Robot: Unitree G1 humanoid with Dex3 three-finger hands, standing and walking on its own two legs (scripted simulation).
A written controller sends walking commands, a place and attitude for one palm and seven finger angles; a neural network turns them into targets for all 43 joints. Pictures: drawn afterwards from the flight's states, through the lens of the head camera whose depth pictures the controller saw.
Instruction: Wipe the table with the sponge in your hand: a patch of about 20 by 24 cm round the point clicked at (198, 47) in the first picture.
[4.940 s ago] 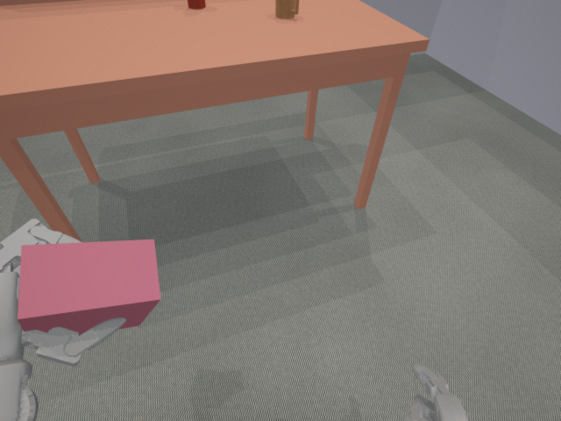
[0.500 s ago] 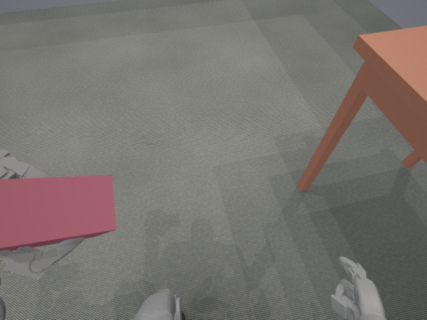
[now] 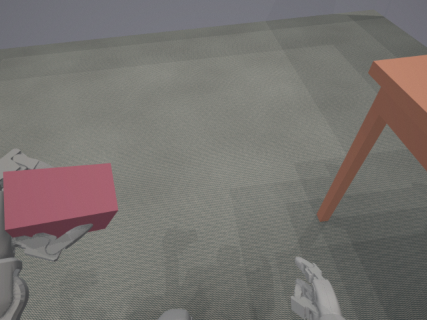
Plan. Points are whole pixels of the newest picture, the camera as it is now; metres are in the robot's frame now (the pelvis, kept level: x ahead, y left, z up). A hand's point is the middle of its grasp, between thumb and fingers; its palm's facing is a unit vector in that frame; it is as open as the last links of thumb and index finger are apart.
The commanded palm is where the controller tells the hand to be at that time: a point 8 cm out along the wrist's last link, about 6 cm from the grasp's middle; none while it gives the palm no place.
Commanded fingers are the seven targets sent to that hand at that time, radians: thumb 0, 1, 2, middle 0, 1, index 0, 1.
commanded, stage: turn to face it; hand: left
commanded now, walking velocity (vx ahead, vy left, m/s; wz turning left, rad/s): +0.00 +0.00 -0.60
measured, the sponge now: (79, 203) +0.22 +0.22 +0.17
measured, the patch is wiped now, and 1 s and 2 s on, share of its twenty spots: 0.00 0.00 0.00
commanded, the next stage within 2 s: none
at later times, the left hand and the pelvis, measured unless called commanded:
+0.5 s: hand (116, 210) +0.21 +0.16 +0.18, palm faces +0.16 -0.88 -0.44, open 10.1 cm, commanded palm +0.17 +0.21 +0.19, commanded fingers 0.00 0.10 1.30 -1.20 -1.60 -1.20 -1.60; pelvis -0.06 -0.02 +0.01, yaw -16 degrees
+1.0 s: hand (219, 240) +0.18 +0.02 +0.19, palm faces -0.14 -0.86 -0.50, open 10.1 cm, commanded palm +0.16 +0.08 +0.19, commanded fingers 0.00 0.10 1.30 -1.20 -1.60 -1.20 -1.60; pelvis -0.13 -0.06 +0.01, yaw -34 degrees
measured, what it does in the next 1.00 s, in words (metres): walks backwards, turning right: left foot, then right foot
